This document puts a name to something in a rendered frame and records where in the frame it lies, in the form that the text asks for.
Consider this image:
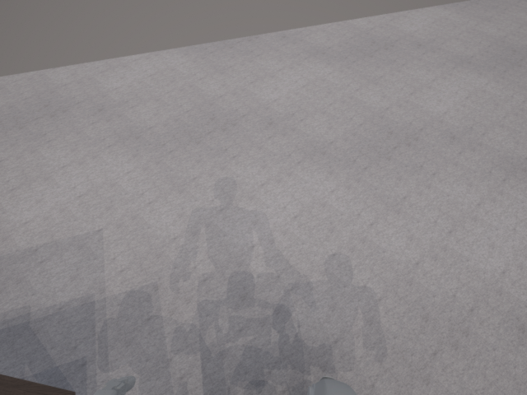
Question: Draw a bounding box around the left robot hand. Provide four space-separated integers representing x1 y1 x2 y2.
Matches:
94 376 136 395

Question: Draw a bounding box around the right robot thigh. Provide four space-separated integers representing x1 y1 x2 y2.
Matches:
307 379 357 395

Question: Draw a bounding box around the table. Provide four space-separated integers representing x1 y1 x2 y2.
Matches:
0 374 76 395

